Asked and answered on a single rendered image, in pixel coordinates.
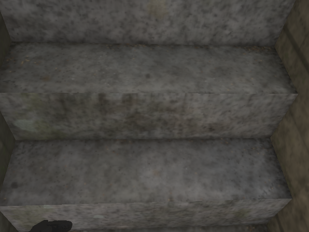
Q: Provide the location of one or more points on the robot left hand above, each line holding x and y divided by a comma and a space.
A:
52, 226

